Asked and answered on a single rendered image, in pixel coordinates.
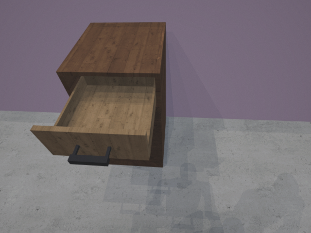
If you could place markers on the cabinet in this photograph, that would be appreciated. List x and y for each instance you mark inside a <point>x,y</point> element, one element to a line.
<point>123,49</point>

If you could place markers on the handle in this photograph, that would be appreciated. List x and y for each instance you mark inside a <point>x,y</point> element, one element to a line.
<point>89,159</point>

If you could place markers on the drawer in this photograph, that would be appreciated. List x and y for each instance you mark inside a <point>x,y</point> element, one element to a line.
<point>102,112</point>

